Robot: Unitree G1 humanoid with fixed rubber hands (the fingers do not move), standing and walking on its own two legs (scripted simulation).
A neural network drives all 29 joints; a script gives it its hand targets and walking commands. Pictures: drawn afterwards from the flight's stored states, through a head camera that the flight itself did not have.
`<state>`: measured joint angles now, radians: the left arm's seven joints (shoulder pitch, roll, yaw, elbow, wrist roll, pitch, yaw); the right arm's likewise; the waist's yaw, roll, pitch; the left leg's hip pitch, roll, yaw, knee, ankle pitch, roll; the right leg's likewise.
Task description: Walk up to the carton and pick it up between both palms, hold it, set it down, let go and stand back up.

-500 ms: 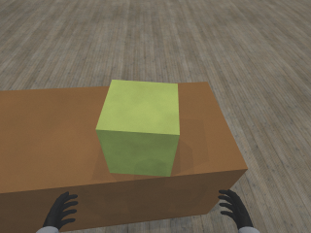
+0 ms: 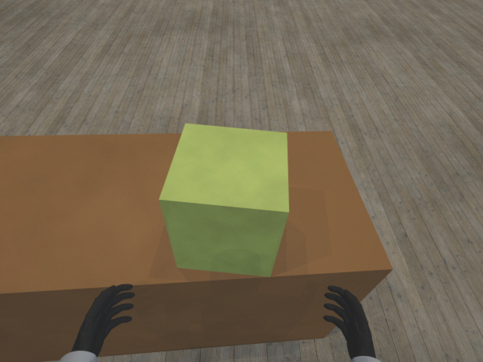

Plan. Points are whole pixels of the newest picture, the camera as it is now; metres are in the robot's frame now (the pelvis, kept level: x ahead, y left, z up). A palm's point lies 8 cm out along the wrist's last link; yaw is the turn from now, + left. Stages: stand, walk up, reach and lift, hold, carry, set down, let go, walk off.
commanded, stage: reach and lift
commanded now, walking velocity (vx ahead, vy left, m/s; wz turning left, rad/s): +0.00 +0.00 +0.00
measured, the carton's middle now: (229, 203) +0.42 +0.04 -0.03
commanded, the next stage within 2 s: none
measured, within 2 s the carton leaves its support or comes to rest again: neither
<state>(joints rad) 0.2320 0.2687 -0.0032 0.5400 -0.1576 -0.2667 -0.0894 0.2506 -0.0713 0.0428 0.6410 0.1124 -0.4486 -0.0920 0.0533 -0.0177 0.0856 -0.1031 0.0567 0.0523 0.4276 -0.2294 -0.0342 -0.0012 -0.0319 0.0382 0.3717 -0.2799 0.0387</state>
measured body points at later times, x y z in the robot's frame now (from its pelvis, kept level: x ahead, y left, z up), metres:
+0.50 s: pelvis -0.01 +0.00 +0.00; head +0.00 +0.01 +0.45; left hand +0.24 +0.24 -0.02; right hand +0.24 -0.16 -0.02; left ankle +0.01 +0.13 -0.74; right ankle -0.04 -0.15 -0.74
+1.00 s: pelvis -0.01 -0.01 +0.00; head +0.01 +0.00 +0.45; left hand +0.31 +0.23 +0.05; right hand +0.31 -0.17 +0.04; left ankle +0.01 +0.13 -0.74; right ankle -0.04 -0.15 -0.74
